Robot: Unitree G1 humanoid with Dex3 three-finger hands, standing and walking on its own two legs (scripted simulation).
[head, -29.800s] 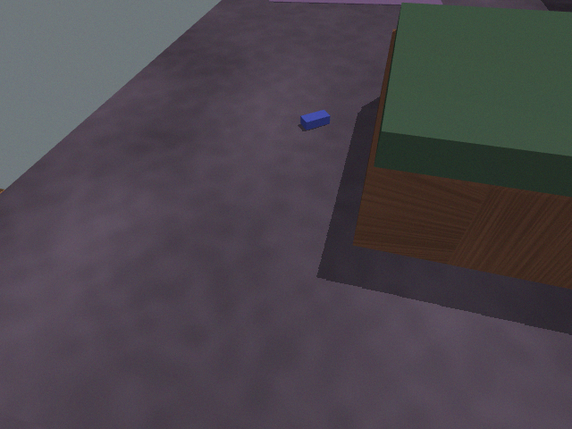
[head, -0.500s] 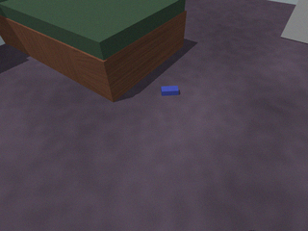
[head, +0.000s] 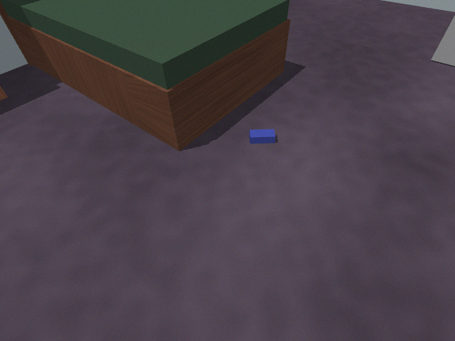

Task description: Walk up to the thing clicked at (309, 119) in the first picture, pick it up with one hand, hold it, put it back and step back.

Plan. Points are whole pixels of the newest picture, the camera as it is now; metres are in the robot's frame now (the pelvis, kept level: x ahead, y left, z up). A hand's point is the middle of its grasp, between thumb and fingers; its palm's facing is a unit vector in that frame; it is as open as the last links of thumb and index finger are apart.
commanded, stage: stand
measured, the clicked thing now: (262, 136) +1.50 -0.20 -0.75
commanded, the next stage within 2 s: walk up in 1.98 s
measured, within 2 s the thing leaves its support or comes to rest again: neither
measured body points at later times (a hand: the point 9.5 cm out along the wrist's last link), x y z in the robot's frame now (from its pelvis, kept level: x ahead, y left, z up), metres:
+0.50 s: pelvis +0.00 +0.00 +0.00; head +0.00 +0.00 +0.45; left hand +0.08 +0.30 -0.13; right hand +0.08 -0.30 -0.13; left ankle +0.02 +0.13 -0.75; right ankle +0.01 -0.14 -0.75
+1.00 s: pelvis +0.01 +0.01 +0.00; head +0.02 +0.01 +0.45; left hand +0.07 +0.31 -0.14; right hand +0.08 -0.30 -0.13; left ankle +0.02 +0.13 -0.75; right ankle +0.01 -0.14 -0.75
